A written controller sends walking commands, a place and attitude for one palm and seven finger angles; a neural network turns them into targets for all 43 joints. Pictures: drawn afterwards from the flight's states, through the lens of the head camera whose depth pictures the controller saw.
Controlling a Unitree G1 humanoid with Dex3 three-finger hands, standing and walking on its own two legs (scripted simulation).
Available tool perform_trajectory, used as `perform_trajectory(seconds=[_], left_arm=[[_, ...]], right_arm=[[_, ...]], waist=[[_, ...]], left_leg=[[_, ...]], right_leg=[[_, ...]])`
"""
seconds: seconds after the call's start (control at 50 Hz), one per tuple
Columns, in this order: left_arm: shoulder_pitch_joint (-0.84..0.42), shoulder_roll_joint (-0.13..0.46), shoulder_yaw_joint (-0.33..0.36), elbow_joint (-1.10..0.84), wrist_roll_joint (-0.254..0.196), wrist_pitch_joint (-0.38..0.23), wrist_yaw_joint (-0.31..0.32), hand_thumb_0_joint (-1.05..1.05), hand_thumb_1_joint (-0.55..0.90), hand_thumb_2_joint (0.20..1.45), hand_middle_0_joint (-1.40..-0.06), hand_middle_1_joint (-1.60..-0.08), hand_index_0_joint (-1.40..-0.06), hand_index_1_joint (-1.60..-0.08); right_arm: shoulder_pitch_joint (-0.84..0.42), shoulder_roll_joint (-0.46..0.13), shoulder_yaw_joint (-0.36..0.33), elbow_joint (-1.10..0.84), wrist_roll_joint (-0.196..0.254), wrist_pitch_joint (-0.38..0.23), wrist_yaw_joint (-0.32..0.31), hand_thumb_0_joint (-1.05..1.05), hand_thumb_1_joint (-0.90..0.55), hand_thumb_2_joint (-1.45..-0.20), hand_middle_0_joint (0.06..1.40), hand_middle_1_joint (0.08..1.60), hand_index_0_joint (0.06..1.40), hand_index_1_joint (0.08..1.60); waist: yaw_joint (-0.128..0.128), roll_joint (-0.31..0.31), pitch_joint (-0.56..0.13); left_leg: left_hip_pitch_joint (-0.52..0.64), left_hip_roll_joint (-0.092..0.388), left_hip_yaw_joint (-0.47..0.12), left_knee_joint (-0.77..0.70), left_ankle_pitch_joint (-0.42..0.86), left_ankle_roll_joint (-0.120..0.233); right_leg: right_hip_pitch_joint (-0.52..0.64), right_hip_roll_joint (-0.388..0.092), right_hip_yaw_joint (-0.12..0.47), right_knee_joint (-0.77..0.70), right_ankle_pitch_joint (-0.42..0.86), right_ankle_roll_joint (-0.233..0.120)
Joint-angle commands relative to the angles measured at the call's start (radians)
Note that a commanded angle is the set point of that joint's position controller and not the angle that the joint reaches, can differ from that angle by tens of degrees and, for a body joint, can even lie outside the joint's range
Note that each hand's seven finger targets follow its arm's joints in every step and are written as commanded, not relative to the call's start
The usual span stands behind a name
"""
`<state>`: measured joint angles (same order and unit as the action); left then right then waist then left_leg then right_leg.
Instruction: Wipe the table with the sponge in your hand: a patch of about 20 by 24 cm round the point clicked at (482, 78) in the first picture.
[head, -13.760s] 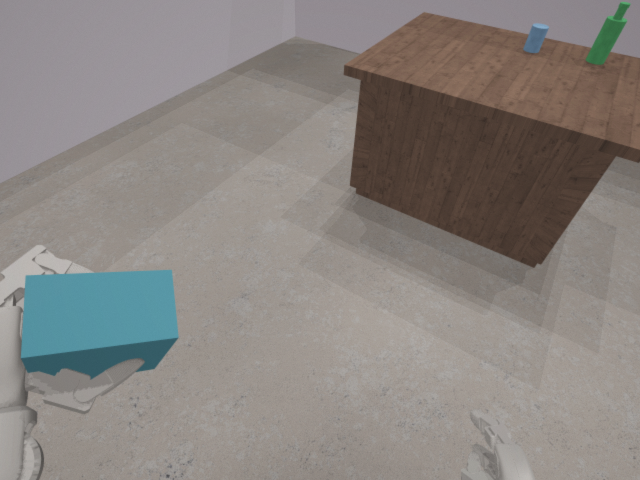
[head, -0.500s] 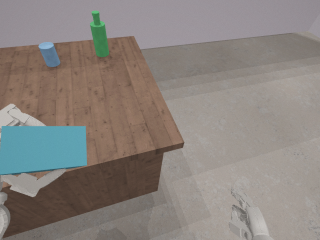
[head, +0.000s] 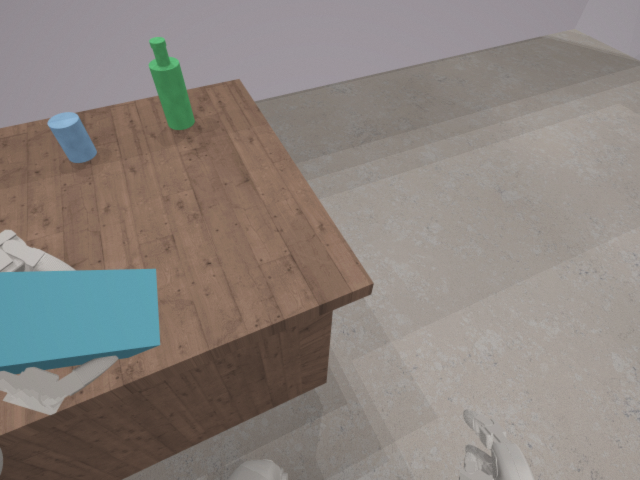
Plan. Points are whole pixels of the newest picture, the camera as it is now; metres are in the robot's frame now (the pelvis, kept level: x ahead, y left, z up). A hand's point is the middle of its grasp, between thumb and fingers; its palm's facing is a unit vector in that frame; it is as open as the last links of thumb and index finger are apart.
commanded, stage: shuffle to correct the standing spot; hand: left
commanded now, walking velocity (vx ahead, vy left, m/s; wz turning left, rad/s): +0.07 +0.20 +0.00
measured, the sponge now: (96, 322) +0.23 +0.21 +0.16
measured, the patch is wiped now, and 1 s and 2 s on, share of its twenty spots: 0.00 0.00 0.00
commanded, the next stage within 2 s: come to a stop and stand still in 0.56 s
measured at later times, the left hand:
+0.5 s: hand out of the picture +0.23 +0.39 +0.16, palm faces +0.42 -0.81 -0.42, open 10.1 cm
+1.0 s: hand out of the picture +0.24 +0.45 +0.17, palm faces +0.36 -0.86 -0.35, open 10.1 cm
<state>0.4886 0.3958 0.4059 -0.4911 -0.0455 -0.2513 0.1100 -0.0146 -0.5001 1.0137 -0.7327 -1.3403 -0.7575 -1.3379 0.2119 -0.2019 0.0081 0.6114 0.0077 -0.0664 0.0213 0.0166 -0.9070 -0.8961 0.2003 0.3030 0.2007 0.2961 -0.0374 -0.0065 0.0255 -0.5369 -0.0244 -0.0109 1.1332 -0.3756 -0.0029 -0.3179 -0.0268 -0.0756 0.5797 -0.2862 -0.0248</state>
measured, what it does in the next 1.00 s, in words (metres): steps to the left: left foot, then right foot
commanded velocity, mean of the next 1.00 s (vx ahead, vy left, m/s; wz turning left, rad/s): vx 0.05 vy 0.05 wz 0.00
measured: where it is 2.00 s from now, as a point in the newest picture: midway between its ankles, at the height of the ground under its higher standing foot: outside the picture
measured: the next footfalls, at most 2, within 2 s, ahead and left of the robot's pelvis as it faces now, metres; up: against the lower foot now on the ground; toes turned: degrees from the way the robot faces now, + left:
left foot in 0.16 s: +0.06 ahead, +0.25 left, +0.00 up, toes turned +1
right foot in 0.68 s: +0.05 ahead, +0.09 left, +0.00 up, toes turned -1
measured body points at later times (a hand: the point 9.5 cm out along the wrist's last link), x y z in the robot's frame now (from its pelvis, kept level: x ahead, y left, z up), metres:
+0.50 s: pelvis +0.01 +0.14 -0.02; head +0.05 +0.16 +0.43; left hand +0.20 +0.43 +0.19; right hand +0.19 -0.08 -0.10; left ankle +0.02 +0.25 -0.73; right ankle +0.00 -0.04 -0.72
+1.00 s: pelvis +0.00 +0.21 +0.00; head +0.02 +0.24 +0.45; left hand +0.22 +0.50 +0.19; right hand +0.16 -0.02 -0.07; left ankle +0.03 +0.34 -0.73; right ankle +0.01 +0.09 -0.73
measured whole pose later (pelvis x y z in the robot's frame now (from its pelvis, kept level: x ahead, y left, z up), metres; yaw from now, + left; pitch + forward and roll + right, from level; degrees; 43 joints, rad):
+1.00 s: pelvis +0.00 +0.21 +0.00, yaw -2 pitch -2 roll +0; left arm 0.39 0.37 0.37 -0.49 -0.03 -0.16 0.12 -0.02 -0.50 1.02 -0.73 -1.34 -0.76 -1.34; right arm 0.20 -0.18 0.00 0.62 0.00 -0.13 -0.04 0.02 -0.91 -0.90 0.20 0.30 0.20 0.30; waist 0.00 -0.07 0.05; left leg -0.26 -0.01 -0.02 0.54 -0.25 -0.01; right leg -0.25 -0.03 -0.03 0.57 -0.31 0.00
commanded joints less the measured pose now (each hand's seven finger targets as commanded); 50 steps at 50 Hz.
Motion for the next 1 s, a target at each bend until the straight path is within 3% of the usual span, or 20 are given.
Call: perform_trajectory(seconds=[0.0, 0.1, 0.18, 0.26, 0.28, 0.3, 0.32, 0.36, 0.4, 0.44, 0.46, 0.48, 0.52, 0.64, 0.68, 0.7, 0.74, 0.8, 0.86, 0.98], left_arm=[[-0.022, 0.172, 0.129, -0.213, 0.005, -0.039, 0.042, 0.000, 0.100, 1.300, -1.200, -1.600, -1.200, -1.600], [-0.119, 0.196, 0.120, -0.309, 0.011, -0.041, 0.053, 0.000, 0.100, 1.300, -1.200, -1.600, -1.200, -1.600], [-0.083, 0.223, 0.151, -0.311, 0.016, -0.036, 0.046, 0.000, 0.100, 1.300, -1.200, -1.600, -1.200, -1.600], [-0.072, 0.168, 0.145, -0.269, 0.010, -0.046, 0.035, 0.000, 0.100, 1.300, -1.200, -1.600, -1.200, -1.600], [-0.055, 0.185, 0.150, -0.229, 0.011, -0.041, 0.035, 0.000, 0.100, 1.300, -1.200, -1.600, -1.200, -1.600], [-0.022, 0.171, 0.140, -0.179, -0.007, -0.028, 0.033, 0.000, 0.100, 1.300, -1.200, -1.600, -1.200, -1.600], [0.008, 0.160, 0.139, -0.155, -0.022, -0.016, 0.040, 0.000, 0.100, 1.300, -1.200, -1.600, -1.200, -1.600], [-0.067, 0.161, 0.135, -0.220, -0.007, -0.012, 0.047, 0.000, 0.100, 1.300, -1.200, -1.600, -1.200, -1.600], [-0.100, 0.144, 0.114, -0.252, 0.001, -0.014, 0.045, 0.000, 0.100, 1.300, -1.200, -1.600, -1.200, -1.600], [-0.174, 0.179, 0.110, -0.375, 0.019, -0.041, 0.047, 0.000, 0.100, 1.300, -1.200, -1.600, -1.200, -1.600], [-0.128, 0.177, 0.114, -0.291, 0.022, -0.036, 0.040, 0.000, 0.100, 1.300, -1.200, -1.600, -1.200, -1.600], [-0.172, 0.181, 0.105, -0.340, 0.018, -0.029, 0.036, 0.000, 0.100, 1.300, -1.200, -1.600, -1.200, -1.600], [-0.219, 0.205, 0.116, -0.396, 0.021, -0.033, 0.037, 0.000, 0.100, 1.300, -1.200, -1.600, -1.200, -1.600], [-0.003, 0.155, 0.119, -0.241, -0.004, -0.012, 0.012, 0.000, 0.100, 1.300, -1.200, -1.600, -1.200, -1.600], [-0.019, 0.190, 0.158, -0.166, -0.020, 0.004, 0.017, 0.000, 0.100, 1.300, -1.200, -1.600, -1.200, -1.600], [-0.025, 0.132, 0.120, -0.136, -0.039, 0.015, 0.016, 0.000, 0.100, 1.300, -1.200, -1.600, -1.200, -1.600], [-0.042, 0.137, 0.132, -0.164, -0.038, 0.026, 0.024, 0.000, 0.100, 1.300, -1.200, -1.600, -1.200, -1.600], [-0.098, 0.126, 0.083, -0.183, -0.006, 0.014, 0.039, 0.000, 0.100, 1.300, -1.200, -1.600, -1.200, -1.600], [-0.204, 0.144, 0.052, -0.279, 0.013, -0.003, 0.033, 0.000, 0.100, 1.300, -1.200, -1.600, -1.200, -1.600], [-0.130, 0.152, 0.072, -0.298, 0.009, -0.002, 0.007, 0.000, 0.100, 1.300, -1.200, -1.600, -1.200, -1.600]], right_arm=[[-0.090, -0.099, -0.052, -0.158, -0.003, -0.067, -0.036, 0.000, -0.900, -0.900, 0.200, 0.300, 0.200, 0.300], [-0.088, -0.099, -0.077, -0.160, -0.006, -0.127, -0.079, 0.000, -0.900, -0.900, 0.200, 0.300, 0.200, 0.300], [-0.060, -0.145, -0.095, -0.185, 0.014, -0.128, -0.073, 0.000, -0.900, -0.900, 0.200, 0.300, 0.200, 0.300], [-0.082, -0.143, -0.081, -0.170, 0.020, -0.129, -0.038, 0.000, -0.900, -0.900, 0.200, 0.300, 0.200, 0.300], [-0.071, -0.126, -0.077, -0.172, 0.024, -0.121, -0.034, 0.000, -0.900, -0.900, 0.200, 0.300, 0.200, 0.300], [-0.045, -0.129, -0.103, -0.183, 0.026, -0.107, -0.031, 0.000, -0.900, -0.900, 0.200, 0.300, 0.200, 0.300], [-0.065, -0.141, -0.107, -0.180, 0.033, -0.088, -0.027, 0.000, -0.900, -0.900, 0.200, 0.300, 0.200, 0.300], [-0.078, -0.111, -0.064, -0.147, 0.014, -0.070, -0.025, 0.000, -0.900, -0.900, 0.200, 0.300, 0.200, 0.300], [-0.073, -0.096, -0.054, -0.137, 0.018, -0.072, -0.039, 0.000, -0.900, -0.900, 0.200, 0.300, 0.200, 0.300], [-0.089, -0.138, -0.085, -0.173, 0.006, -0.104, -0.054, 0.000, -0.900, -0.900, 0.200, 0.300, 0.200, 0.300], [-0.074, -0.136, -0.091, -0.170, 0.009, -0.116, -0.049, 0.000, -0.900, -0.900, 0.200, 0.300, 0.200, 0.300], [-0.085, -0.132, -0.085, -0.172, 0.000, -0.117, -0.044, 0.000, -0.900, -0.900, 0.200, 0.300, 0.200, 0.300], [-0.113, -0.117, -0.072, -0.158, 0.001, -0.131, -0.041, 0.000, -0.900, -0.900, 0.200, 0.300, 0.200, 0.300], [-0.094, -0.117, -0.037, -0.170, 0.013, -0.097, -0.027, 0.000, -0.900, -0.900, 0.200, 0.300, 0.200, 0.300], [-0.054, -0.112, -0.053, -0.175, 0.019, -0.078, -0.031, 0.000, -0.900, -0.900, 0.200, 0.300, 0.200, 0.300], [-0.029, -0.154, -0.084, -0.179, 0.022, -0.078, -0.027, 0.000, -0.900, -0.900, 0.200, 0.300, 0.200, 0.300], [-0.063, -0.108, -0.044, -0.161, 0.024, -0.069, -0.027, 0.000, -0.900, -0.900, 0.200, 0.300, 0.200, 0.300], [-0.098, -0.070, -0.015, -0.135, 0.003, -0.086, -0.064, 0.000, -0.900, -0.900, 0.200, 0.300, 0.200, 0.300], [-0.118, -0.131, -0.058, -0.167, -0.001, -0.116, -0.080, 0.000, -0.900, -0.900, 0.200, 0.300, 0.200, 0.300], [-0.090, -0.106, -0.049, -0.169, -0.017, -0.128, -0.061, 0.000, -0.900, -0.900, 0.200, 0.300, 0.200, 0.300]], waist=[[0.031, -0.132, -0.124], [0.041, -0.043, -0.162], [0.041, 0.328, -0.156], [0.055, 0.174, -0.143], [0.046, -0.060, -0.152], [0.036, -0.389, -0.114], [0.053, -0.404, -0.060], [0.021, -0.225, -0.073], [-0.008, 0.013, -0.106], [0.030, 0.372, -0.144], [0.037, 0.273, -0.154], [0.028, 0.310, -0.153], [0.037, 0.259, -0.153], [0.053, 0.141, -0.223], [0.026, -0.256, -0.241], [0.013, -0.320, -0.165], [0.018, -0.165, -0.107], [0.017, -0.017, -0.140], [0.056, 0.137, -0.125], [0.040, 0.251, -0.103]], left_leg=[[0.055, 0.098, 0.008, -0.248, 0.031, 0.006], [0.353, 0.017, 0.162, -0.675, 0.202, 0.017], [0.386, 0.237, -0.111, -0.655, 0.645, 0.157], [0.140, 0.163, -0.003, -0.499, 0.363, 0.083], [0.046, 0.059, 0.083, -0.331, 0.134, 0.037], [-0.015, -0.003, 0.086, -0.143, -0.056, -0.008], [-0.070, 0.049, -0.012, -0.041, -0.130, -0.007], [0.046, 0.143, -0.115, -0.228, -0.158, 0.026], [0.308, 0.020, 0.033, -0.623, 0.119, 0.009], [0.432, 0.240, -0.251, -0.763, 0.448, 0.138], [0.382, 0.259, -0.272, -0.749, 0.475, 0.182], [0.352, 0.270, -0.324, -0.757, 0.467, 0.193], [0.363, 0.256, -0.237, -0.722, 0.551, 0.206], [0.187, 0.153, -0.113, -0.534, 0.492, 0.085], [-0.033, 0.000, -0.004, -0.122, 0.060, 0.022], [-0.086, 0.013, -0.058, 0.023, -0.051, -0.009], [-0.023, 0.101, -0.146, -0.107, -0.111, 0.011], [0.306, 0.013, 0.051, -0.646, 0.158, 0.015], [0.357, 0.218, -0.179, -0.783, 0.412, 0.073], [0.330, 0.204, -0.208, -0.854, 0.343, 0.022]], right_leg=[[0.031, -0.289, 0.211, -0.189, 0.247, -0.113], [0.082, -0.184, 0.118, -0.002, 0.292, -0.026], [-0.105, -0.020, -0.035, 0.322, -0.197, 0.046], [0.194, -0.041, -0.014, -0.057, 0.090, 0.013], [0.259, -0.164, 0.154, -0.153, 0.250, -0.033], [0.190, -0.365, 0.472, -0.236, 0.256, -0.146], [0.165, -0.430, 0.524, -0.261, 0.258, -0.205], [0.044, -0.383, 0.326, -0.122, 0.236, -0.141], [-0.047, -0.172, 0.064, 0.096, 0.152, -0.021], [-0.224, -0.004, -0.002, 0.487, -0.268, 0.043], [-0.233, 0.012, 0.015, 0.582, -0.304, 0.029], [-0.253, -0.012, 0.042, 0.626, -0.289, 0.031], [-0.246, -0.019, 0.032, 0.586, -0.240, 0.029], [0.261, -0.012, -0.022, -0.171, 0.185, -0.004], [0.351, -0.350, 0.431, -0.278, 0.377, -0.182], [0.261, -0.418, 0.513, -0.281, 0.408, -0.235], [0.129, -0.361, 0.354, -0.205, 0.409, -0.206], [0.069, -0.122, 0.077, -0.115, 0.231, -0.056], [0.053, 0.002, 0.038, 0.022, -0.032, 0.016], [0.119, 0.036, 0.037, -0.063, -0.032, 0.010]])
